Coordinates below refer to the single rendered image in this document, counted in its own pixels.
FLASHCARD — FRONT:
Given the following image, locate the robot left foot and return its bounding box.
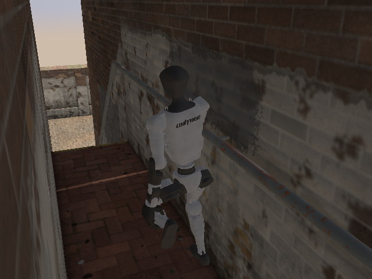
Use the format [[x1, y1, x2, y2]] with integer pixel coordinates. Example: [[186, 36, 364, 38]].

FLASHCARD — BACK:
[[161, 219, 178, 249]]

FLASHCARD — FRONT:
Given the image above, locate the robot left hand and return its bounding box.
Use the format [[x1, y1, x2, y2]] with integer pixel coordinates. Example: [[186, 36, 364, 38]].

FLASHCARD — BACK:
[[141, 204, 164, 229]]

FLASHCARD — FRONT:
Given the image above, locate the robot left thigh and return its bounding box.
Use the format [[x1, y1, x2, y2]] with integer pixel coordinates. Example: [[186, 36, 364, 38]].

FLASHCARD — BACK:
[[157, 178, 181, 205]]

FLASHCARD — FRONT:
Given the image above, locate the right robot upper arm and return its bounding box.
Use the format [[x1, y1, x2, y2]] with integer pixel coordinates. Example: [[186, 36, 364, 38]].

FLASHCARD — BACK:
[[193, 96, 210, 123]]

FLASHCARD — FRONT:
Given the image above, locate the left robot forearm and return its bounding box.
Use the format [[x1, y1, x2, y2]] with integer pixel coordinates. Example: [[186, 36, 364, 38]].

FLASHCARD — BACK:
[[145, 157, 163, 208]]

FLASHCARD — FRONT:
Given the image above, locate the left robot upper arm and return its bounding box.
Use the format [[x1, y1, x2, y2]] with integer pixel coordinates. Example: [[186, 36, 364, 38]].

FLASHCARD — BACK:
[[146, 112, 167, 170]]

